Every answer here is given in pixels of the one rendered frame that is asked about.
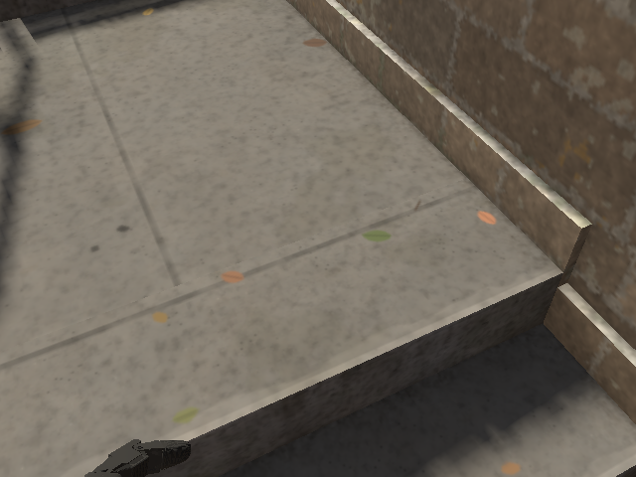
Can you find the left robot hand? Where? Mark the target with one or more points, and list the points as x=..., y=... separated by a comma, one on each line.
x=136, y=459

